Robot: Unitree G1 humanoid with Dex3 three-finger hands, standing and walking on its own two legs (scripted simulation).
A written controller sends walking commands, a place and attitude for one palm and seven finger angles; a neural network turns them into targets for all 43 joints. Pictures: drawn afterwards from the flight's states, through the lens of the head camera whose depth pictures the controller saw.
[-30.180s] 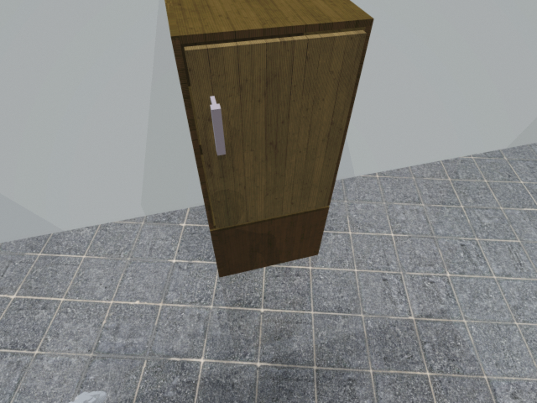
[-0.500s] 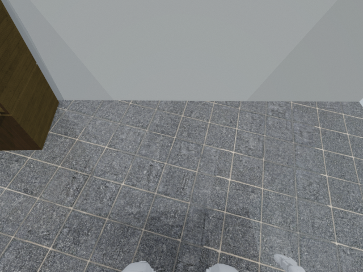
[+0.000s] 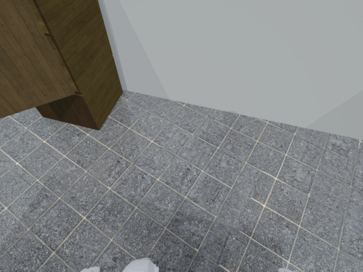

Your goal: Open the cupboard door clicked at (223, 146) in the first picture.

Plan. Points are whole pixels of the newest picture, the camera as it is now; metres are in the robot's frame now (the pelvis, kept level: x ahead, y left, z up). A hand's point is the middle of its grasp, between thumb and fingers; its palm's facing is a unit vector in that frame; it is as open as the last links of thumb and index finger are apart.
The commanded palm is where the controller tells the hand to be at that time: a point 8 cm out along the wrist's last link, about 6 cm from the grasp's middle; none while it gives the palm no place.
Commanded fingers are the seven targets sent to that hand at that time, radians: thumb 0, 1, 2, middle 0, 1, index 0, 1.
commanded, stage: turn to face it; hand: left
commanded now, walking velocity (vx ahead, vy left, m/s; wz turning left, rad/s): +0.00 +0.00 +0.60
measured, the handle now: out of the picture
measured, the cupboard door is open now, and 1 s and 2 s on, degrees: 44 44 44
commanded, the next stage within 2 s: take the last steps up to it in 0.78 s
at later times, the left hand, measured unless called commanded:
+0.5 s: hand out of the picture +0.09 +0.22 -0.15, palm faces +0.29 -0.91 -0.29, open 7.4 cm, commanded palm none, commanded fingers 0.00 0.90 0.90 -0.20 -0.30 -0.20 -0.30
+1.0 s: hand out of the picture -0.06 +0.19 -0.18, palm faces +0.53 -0.82 -0.21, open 7.4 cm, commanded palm none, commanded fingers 0.00 0.90 0.90 -0.20 -0.30 -0.20 -0.30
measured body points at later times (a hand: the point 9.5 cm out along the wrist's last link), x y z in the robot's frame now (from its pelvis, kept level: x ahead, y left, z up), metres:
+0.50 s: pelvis +0.03 -0.02 -0.01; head +0.07 -0.02 +0.44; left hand +0.07 +0.27 -0.13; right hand +0.16 -0.25 -0.16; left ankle +0.00 +0.11 -0.73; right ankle +0.06 -0.14 -0.74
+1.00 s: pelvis +0.02 +0.00 +0.00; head +0.04 +0.04 +0.45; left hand -0.08 +0.24 -0.16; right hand +0.24 -0.15 -0.13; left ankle -0.01 +0.09 -0.74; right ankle +0.07 -0.14 -0.68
